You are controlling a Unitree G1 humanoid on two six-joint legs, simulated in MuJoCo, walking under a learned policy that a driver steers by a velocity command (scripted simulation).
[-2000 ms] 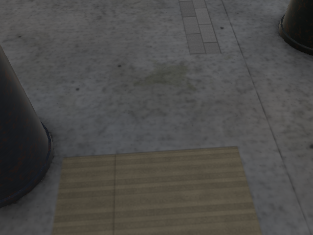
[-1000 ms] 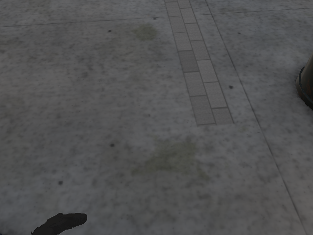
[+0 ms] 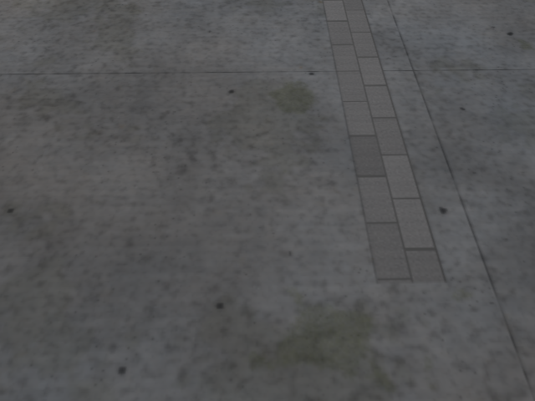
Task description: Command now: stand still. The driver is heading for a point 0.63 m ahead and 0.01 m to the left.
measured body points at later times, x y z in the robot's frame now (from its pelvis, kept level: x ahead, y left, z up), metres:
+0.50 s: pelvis -0.01 -0.01 +0.00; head +0.00 +0.00 +0.45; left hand +0.03 +0.24 -0.15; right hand +0.03 -0.26 -0.15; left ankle +0.01 +0.13 -0.74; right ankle +0.00 -0.11 -0.74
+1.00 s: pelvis +0.00 -0.01 +0.00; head +0.01 -0.01 +0.45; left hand +0.02 +0.24 -0.15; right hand +0.01 -0.26 -0.15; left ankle +0.01 +0.13 -0.74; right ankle +0.00 -0.11 -0.74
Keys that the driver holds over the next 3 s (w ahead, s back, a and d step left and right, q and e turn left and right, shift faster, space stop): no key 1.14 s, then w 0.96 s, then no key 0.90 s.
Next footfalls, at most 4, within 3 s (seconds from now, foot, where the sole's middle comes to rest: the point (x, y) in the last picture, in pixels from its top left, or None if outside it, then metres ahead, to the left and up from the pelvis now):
1.88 right None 0.46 -0.10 -0.78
2.36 left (238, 328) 0.71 0.12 -0.78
2.66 right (332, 356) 0.63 -0.13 -0.78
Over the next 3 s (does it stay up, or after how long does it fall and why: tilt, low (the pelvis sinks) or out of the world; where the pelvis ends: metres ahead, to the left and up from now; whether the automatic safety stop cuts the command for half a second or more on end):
stays up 0.62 0.00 -0.01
